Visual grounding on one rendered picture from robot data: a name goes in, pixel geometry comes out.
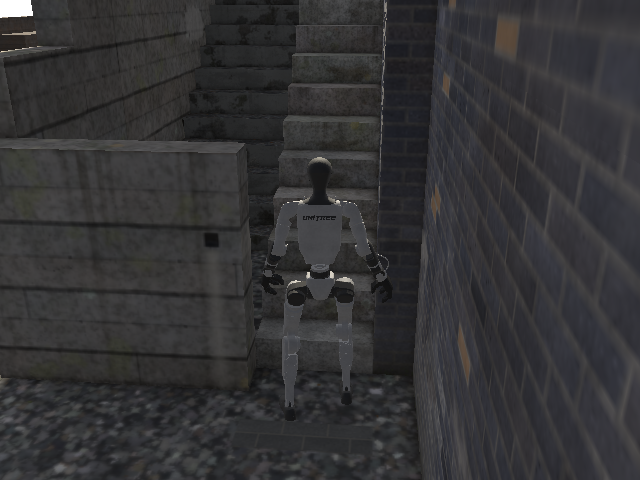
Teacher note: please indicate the stairs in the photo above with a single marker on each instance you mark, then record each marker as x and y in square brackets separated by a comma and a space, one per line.
[333, 113]

